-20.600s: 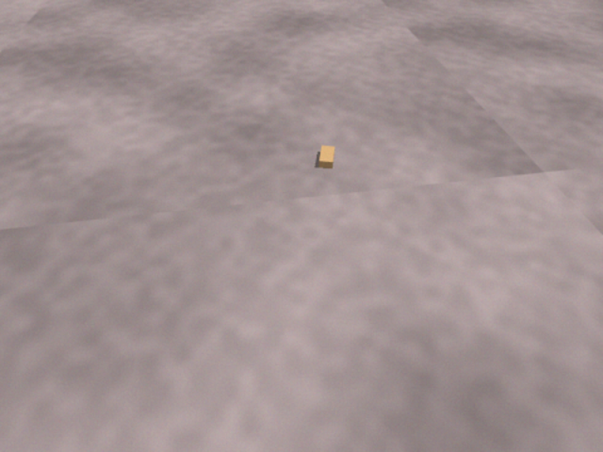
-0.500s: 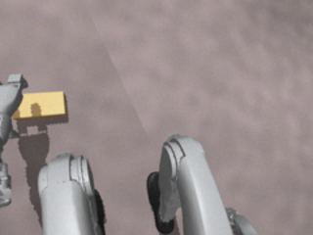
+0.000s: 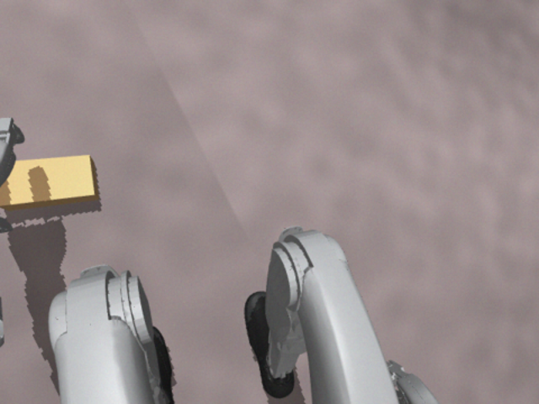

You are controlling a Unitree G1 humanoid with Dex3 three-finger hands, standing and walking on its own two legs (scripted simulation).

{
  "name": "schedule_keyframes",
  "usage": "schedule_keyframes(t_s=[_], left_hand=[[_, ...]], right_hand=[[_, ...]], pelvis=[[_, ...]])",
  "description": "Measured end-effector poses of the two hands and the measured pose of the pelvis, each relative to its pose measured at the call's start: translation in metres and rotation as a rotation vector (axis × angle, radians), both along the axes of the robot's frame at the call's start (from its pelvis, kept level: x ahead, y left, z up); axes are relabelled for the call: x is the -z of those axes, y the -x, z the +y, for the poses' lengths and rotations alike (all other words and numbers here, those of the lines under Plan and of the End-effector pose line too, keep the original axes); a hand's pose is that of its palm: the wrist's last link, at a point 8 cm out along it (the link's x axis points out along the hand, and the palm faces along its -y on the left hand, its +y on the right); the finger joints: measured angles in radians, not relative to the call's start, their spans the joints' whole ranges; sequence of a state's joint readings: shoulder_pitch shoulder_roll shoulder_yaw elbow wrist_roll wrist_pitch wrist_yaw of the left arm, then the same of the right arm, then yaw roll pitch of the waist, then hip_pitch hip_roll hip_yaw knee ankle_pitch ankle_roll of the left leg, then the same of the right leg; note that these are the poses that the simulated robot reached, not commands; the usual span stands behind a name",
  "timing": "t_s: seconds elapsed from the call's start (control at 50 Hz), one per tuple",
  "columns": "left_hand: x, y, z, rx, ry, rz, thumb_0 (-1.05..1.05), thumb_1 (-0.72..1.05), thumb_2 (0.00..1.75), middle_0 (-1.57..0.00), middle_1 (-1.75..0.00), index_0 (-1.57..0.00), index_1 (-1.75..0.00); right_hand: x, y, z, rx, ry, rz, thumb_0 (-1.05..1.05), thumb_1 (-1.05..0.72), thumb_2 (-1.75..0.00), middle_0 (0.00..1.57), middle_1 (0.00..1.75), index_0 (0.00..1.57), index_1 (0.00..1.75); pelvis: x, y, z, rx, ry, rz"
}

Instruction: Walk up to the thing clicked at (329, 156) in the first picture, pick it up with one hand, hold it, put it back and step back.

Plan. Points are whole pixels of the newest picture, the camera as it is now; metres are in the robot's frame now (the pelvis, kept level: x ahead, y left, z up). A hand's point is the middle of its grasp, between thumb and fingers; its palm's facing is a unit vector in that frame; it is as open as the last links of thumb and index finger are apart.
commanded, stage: rise first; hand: left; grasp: from above
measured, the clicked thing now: (49, 182) +0.48 +0.28 -0.29
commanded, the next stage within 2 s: approach in 0.60 s
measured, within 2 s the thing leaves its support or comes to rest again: neither
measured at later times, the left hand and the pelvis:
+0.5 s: hand out of the picture +0.44 +0.32 -0.17, palm faces -0.47 -0.06 -0.88, open 14.1 cm; pelvis +0.00 +0.00 +0.01, yaw +0 degrees
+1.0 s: hand (23, 171) +0.47 +0.28 -0.17, palm faces -0.44 -0.03 -0.90, open 14.0 cm; pelvis +0.00 +0.00 +0.00, yaw +0 degrees
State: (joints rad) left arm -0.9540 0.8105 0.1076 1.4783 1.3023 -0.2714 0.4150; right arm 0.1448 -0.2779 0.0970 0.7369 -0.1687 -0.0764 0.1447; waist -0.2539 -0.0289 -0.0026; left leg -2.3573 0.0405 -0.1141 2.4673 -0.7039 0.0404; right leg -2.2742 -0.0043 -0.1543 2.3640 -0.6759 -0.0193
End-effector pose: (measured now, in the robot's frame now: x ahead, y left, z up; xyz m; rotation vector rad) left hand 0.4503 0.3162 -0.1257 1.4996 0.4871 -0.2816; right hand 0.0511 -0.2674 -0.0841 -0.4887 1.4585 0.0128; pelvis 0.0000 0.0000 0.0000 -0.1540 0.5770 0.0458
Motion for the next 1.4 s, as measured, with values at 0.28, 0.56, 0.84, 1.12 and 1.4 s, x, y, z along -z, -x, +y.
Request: schedule_keyframes(t_s=[0.28, 0.56, 0.84, 1.12, 1.4], left_hand=[[-0.009, 0.005, 0.004, 0.014, -0.001, 0.009, 0.0, -0.54, 1.02, -0.09, -1.01, -0.08, -1.01], [-0.008, 0.006, 0.004, 0.013, -0.003, 0.011, 0.0, -0.53, 1.01, -0.1, -1.0, -0.09, -1.0], [-0.007, 0.007, -0.003, 0.045, 0.001, 0.009, 0.0, -0.52, 1.01, -0.1, -1.0, -0.1, -1.01], [-0.011, -0.039, -0.066, 0.084, 0.006, -0.049, 0.0, -0.51, 1.01, -0.09, -1.05, -0.1, -1.04], [0.003, -0.016, -0.03, -0.038, -0.004, 0.049, 0.0, -0.53, 1.01, -0.09, -1.04, -0.09, -1.04]], right_hand=[[-0.003, -0.008, 0.004, -0.002, -0.007, -0.017, 0.0, -0.91, -0.9, 0.21, 0.3, 0.2, 0.3], [-0.007, -0.006, 0.003, -0.01, 0.002, -0.033, 0.0, -0.91, -0.9, 0.21, 0.3, 0.2, 0.3], [-0.005, 0.003, 0.007, -0.002, -0.006, -0.018, 0.0, -0.91, -0.9, 0.21, 0.3, 0.2, 0.3], [-0.013, 0.017, 0.006, 0.021, -0.013, -0.039, 0.0, -0.91, -0.9, 0.21, 0.3, 0.2, 0.3], [-0.005, 0.034, 0.006, 0.047, -0.036, 0.007, 0.0, -0.91, -0.9, 0.21, 0.3, 0.2, 0.3]], pelvis=[[-0.005, 0.0, 0.001, -0.005, 0.002, 0.007], [-0.005, 0.003, 0.002, -0.006, 0.003, -0.001], [-0.003, 0.004, 0.001, -0.007, 0.001, -0.002], [-0.005, 0.003, -0.001, 0.005, -0.003, 0.015], [0.0, 0.005, -0.003, 0.01, -0.007, -0.01]])
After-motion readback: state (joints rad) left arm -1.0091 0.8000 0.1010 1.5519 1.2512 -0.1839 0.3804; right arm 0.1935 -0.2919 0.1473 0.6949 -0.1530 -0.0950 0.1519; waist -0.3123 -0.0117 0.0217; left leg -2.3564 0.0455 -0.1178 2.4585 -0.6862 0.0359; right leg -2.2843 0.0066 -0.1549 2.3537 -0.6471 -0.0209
